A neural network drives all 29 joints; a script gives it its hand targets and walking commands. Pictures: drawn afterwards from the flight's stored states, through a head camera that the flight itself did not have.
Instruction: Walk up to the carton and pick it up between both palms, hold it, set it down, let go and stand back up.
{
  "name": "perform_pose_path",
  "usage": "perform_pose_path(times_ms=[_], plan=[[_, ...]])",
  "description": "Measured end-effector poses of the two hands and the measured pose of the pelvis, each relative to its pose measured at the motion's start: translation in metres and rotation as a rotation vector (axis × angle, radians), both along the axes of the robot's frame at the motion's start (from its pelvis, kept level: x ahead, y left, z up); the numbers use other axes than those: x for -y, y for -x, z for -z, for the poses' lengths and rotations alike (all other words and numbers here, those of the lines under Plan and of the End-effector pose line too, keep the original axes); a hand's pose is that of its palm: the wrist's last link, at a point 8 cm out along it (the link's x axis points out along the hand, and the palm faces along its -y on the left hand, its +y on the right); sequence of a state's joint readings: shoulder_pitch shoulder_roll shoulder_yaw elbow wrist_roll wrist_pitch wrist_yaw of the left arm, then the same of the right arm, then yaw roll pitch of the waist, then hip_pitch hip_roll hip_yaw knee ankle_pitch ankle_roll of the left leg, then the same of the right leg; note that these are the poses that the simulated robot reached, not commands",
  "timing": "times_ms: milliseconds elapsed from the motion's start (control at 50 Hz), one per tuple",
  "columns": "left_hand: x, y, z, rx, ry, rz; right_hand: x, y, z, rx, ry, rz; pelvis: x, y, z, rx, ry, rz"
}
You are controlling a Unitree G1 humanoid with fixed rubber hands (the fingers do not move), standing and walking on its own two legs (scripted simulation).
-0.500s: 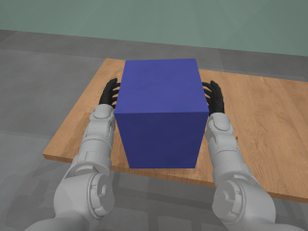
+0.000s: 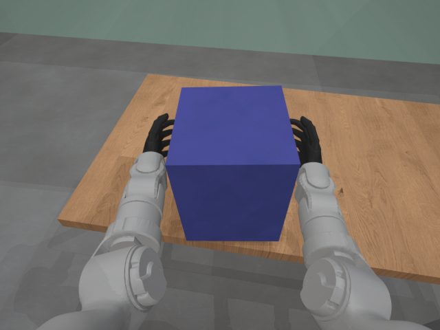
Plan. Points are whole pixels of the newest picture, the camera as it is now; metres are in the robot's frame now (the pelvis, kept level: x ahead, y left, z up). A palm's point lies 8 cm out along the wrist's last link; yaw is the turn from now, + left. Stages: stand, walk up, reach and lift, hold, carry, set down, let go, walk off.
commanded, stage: set down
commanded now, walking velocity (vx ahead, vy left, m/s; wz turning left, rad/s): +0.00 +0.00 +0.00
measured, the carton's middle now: (231, 166) +0.43 -0.05 +0.05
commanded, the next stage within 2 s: none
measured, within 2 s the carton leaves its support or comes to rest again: rests again in 0.36 s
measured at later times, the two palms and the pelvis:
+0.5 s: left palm (156, 162) +0.42 +0.10 +0.09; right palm (308, 167) +0.38 -0.19 +0.09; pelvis -0.01 +0.00 +0.00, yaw +0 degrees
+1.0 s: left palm (158, 160) +0.43 +0.10 +0.08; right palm (308, 172) +0.38 -0.19 +0.08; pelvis +0.00 +0.00 +0.00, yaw -1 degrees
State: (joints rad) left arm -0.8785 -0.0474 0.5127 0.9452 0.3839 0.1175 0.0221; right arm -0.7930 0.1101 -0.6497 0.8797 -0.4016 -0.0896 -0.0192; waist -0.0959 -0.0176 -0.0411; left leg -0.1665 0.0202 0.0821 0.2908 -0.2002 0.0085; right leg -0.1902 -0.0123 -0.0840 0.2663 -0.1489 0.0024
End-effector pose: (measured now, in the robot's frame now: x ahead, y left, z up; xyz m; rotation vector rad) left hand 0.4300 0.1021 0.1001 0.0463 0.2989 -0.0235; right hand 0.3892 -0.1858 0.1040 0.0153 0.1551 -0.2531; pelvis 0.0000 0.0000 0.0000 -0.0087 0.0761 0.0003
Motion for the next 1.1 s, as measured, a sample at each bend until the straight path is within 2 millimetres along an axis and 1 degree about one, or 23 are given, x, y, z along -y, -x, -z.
perform_pose_path(times_ms=[180,460,1100], plan=[[-0.002,0.003,0.009,-0.003,-0.004,0.001,-0.001,0.003,0.009,-0.004,0.002,0.0,-0.002,0.001,0.0,-0.013,0.002,0.005],[0.001,0.007,0.014,-0.004,0.004,0.002,0.001,0.008,0.013,-0.008,0.009,0.002,-0.001,0.006,0.0,-0.017,0.0,0.005],[0.005,0.001,0.017,0.03,0.007,0.016,0.003,0.01,0.025,-0.013,0.022,0.023,-0.002,0.003,0.0,-0.021,0.0,0.011]])
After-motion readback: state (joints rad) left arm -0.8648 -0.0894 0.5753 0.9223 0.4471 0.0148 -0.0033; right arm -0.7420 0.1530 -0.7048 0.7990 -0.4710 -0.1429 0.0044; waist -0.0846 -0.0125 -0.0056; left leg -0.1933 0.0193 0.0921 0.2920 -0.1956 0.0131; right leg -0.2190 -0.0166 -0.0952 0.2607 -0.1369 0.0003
